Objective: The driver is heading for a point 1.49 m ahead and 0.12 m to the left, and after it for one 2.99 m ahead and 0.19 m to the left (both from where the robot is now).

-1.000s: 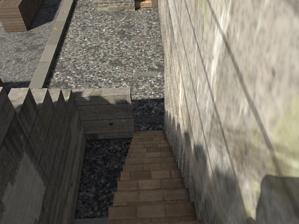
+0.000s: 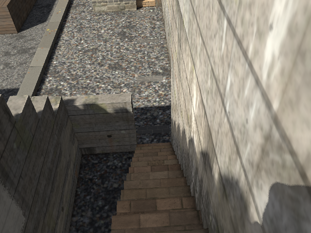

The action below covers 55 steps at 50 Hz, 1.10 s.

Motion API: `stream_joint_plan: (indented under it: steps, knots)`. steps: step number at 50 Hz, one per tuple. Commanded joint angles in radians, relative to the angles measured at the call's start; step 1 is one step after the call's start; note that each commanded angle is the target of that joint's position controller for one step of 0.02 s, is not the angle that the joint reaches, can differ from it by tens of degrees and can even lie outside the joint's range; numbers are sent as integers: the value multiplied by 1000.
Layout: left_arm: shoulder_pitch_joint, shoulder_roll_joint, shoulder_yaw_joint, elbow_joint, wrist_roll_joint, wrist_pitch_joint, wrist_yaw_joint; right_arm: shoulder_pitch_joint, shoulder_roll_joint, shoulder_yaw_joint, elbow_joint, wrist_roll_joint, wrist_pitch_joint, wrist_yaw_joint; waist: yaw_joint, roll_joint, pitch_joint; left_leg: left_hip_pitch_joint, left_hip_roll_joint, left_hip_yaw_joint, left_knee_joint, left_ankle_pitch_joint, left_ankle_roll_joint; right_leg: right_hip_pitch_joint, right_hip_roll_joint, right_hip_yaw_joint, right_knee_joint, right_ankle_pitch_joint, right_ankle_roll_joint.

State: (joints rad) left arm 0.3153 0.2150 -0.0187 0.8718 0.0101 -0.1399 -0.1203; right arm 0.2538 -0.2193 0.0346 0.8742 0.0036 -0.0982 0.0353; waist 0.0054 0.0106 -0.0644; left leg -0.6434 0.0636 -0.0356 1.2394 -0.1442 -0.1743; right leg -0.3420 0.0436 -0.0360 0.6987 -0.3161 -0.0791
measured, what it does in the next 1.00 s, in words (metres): walks ahead: left foot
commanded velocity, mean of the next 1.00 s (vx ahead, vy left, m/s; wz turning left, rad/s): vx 0.14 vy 0.00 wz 0.00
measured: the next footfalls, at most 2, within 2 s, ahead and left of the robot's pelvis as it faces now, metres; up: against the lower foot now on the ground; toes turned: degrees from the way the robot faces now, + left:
left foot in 0.10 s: +0.05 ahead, +0.16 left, +0.00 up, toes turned +4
right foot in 1.30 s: +0.26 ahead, -0.07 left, -0.20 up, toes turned -1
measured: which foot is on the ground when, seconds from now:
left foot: up 0.00-0.08, down 0.10-1.00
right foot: down 0.00-0.74, up 0.76-1.00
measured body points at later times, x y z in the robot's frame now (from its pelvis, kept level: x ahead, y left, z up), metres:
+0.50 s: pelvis +0.02 +0.04 +0.01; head +0.03 +0.03 +0.46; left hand +0.18 +0.27 -0.10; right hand +0.08 -0.21 -0.14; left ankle +0.03 +0.18 -0.72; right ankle +0.00 -0.06 -0.72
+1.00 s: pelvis +0.09 +0.08 +0.00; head +0.06 +0.09 +0.45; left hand +0.16 +0.34 -0.14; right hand +0.00 -0.16 -0.15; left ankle +0.01 +0.15 -0.72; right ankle +0.23 -0.07 -0.65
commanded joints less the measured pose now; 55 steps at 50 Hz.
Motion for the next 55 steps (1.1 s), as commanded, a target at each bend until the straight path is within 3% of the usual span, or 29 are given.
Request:
stream_joint_plan:
  steps: [1, 2, 4, 6, 8, 10, 11, 17, 27, 29, 31, 33, 34, 36, 37, 38, 39, 40, 41, 42, 43, 44, 46, 49, 50, 52, 53, 54, 55]
  knots:
    - [101, 110, 19, -27, -53, 24, -52, -5, -11, -14, -16, 38, -13, -17, -15, -68, 56, 4, 36, -13, -455, -122, -48, 177, -259, 306, -163, 759, 6]
    - [45, 145, 32, -1, -7, 43, -69, 162, 3, -7, 66, -2, -7, 0, -61, -178, 3, 245, 18, 1, -163, 36, -41, -46, -250, 270, -116, 640, -31]
    - [-123, 83, 7, -47, 2, 30, -82, 137, -35, -29, 44, -30, -11, 11, -113, -81, 10, 313, 32, -25, -212, 47, -36, -155, -234, 233, -87, 720, -10]
    - [-199, 87, 0, -66, -7, 31, -85, 111, -76, -31, 61, 4, -15, 4, -116, -82, 14, 376, 45, -18, -364, 92, -6, -100, -188, 204, -75, 859, 36]
    - [-105, 102, 20, -54, -8, 49, -74, 52, -97, -23, 88, 31, -15, -6, -37, -14, 21, 369, 38, -39, -476, 111, 30, -20, -165, 174, -98, 719, 61]
    - [-167, 118, 32, -73, 3, 61, -67, 48, -64, -9, 116, 21, -22, -11, -47, -22, 7, 390, 26, -14, -532, 203, 73, 13, -116, 122, -89, 623, 62]
    - [-132, 172, 59, -74, -3, 71, -55, -42, -139, -21, 97, 12, -15, -19, 11, -4, 21, 363, 12, -2, -553, 220, 103, 43, -85, 100, -112, 534, 62]
    - [-164, 105, 60, -105, -1, 95, -41, -11, -123, -27, 144, 3, -4, -14, -1, 42, 15, 334, 3, 19, -646, 114, 116, 127, -62, 56, -162, 276, 61]
    - [-156, 124, 59, -77, 27, 89, -33, -98, -155, -33, 92, 7, 19, 13, -20, 3, 52, 385, -18, 37, -689, 13, 113, 64, -59, 16, -235, 169, 84]
    - [-97, 186, 85, -55, 39, 88, -28, -67, -179, -42, 103, -6, 25, 4, -5, -25, 88, 372, -54, 74, -645, -201, 116, 15, -85, 62, -320, -118, 32]
    - [-50, 262, 126, -41, 75, 85, 1, -67, -189, -57, 76, -38, 19, -20, 31, -111, 97, 320, -89, 118, -408, -355, 120, -37, -199, 203, -403, -406, -98]
    - [-26, 199, 117, -22, 96, 77, 30, 6, -140, -50, 80, -38, 0, -52, 25, -109, 142, 214, -32, 67, -311, -244, 126, -44, -334, 364, -392, -468, -202]
    - [-78, 130, 88, -49, 57, 76, 33, -84, -116, -45, 49, -4, -6, -56, 13, -69, 166, 216, -48, 127, -549, -323, 134, -32, -317, 357, -405, -469, -218]
    - [-110, 161, 103, -27, 82, 91, 22, 7, -118, -43, 92, -18, -24, -66, -22, -39, 89, 495, -62, 104, -576, -169, 159, -149, -237, 253, -223, -339, -189]
    - [-71, 130, 94, -26, 99, 82, 14, 127, -170, -59, 117, -25, -36, -69, -65, 69, 44, 636, -17, 0, -639, -105, 191, -240, -152, 133, -6, -313, -133]
    - [-102, 94, 85, -65, 88, 65, 6, 216, -237, -81, 136, -34, -56, -75, -106, 198, 83, 699, 91, -254, -770, -149, 297, -403, -30, -3, 244, -219, -34]
    - [-185, 94, 87, -91, 75, 52, 19, 355, -298, -95, 171, -61, -72, -72, -181, 218, 102, 779, 206, -524, -841, -148, 426, -597, 6, 85, 512, -259, 10]
    - [-99, 206, 120, 18, -89, 84, 120, 439, -211, -100, 148, -65, 19, -34, -168, -9, 55, 1016, 358, -568, -795, 427, 400, -825, -52, 93, 586, -233, 12]
    - [-63, 157, 103, 47, -79, 110, 165, 453, -188, -93, 125, -62, 58, -24, -138, -34, 50, 974, 340, -471, -744, 720, 364, -759, -93, 129, 596, -160, 31]
    - [-83, 110, 87, 41, -60, 135, 181, 376, -150, -82, 92, -65, 79, -22, -86, 6, 45, 876, 295, -363, -750, 695, 336, -663, -119, 116, 568, -80, 50]
    - [-115, 96, 82, 36, -45, 157, 184, 299, -116, -72, 66, -64, 87, -18, -58, 24, 75, 749, 243, -293, -799, 548, 310, -566, -134, 113, 516, -11, 65]
    - [-70, 98, 87, 67, -34, 180, 182, 265, -135, -75, 68, -91, 87, -14, -40, 39, 90, 616, 197, -228, -809, 398, 340, -476, -113, 124, 539, 106, 63]
    - [-73, 85, 88, 84, -33, 214, 178, 229, -148, -72, 64, -65, 78, -23, 4, 56, 147, 438, 168, -196, -847, 230, 369, -412, -72, 135, 574, 215, 65]
    - [-140, 45, 88, 66, -5, 181, 172, 246, -96, -49, 112, -17, 16, -41, -2, 29, 184, 478, 114, -131, -791, 88, 337, -527, -39, 206, 344, 579, 70]
    - [-191, 8, 65, 34, -1, 175, 178, 197, -102, -50, 110, 2, 5, -50, 5, 40, 209, 363, 98, -83, -808, 13, 322, -424, -50, 191, 155, 717, 82]
    - [-203, -13, 60, 49, 6, 168, 162, 167, -80, -41, 125, -8, 0, -48, 7, 34, 173, 189, 59, -42, -763, -182, 332, -159, -31, 97, 73, 909, 80]
    - [81, 47, 26, 67, 204, 143, 20, 101, -76, 4, 81, -144, -38, -33, 108, 266, 335, -152, 120, -60, -681, -306, 410, -152, -94, 152, 311, 952, 51]
    - [132, 76, 48, 90, 216, 128, -26, 73, -114, -14, 100, -149, -58, -26, 106, 151, 273, -107, 135, -54, -625, -350, 429, -165, -77, 159, 329, 887, 44]
    - [70, 90, 43, 49, 184, 121, -39, 144, -134, -10, 131, -146, -70, -30, 66, 73, 226, -58, 145, -68, -574, -394, 432, -183, -80, 138, 303, 831, 50]
Keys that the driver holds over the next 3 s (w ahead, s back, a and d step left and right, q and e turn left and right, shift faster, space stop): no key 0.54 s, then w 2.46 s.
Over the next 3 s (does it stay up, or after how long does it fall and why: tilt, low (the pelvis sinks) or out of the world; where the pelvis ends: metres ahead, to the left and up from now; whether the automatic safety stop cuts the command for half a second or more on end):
stays up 1.09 0.10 -0.94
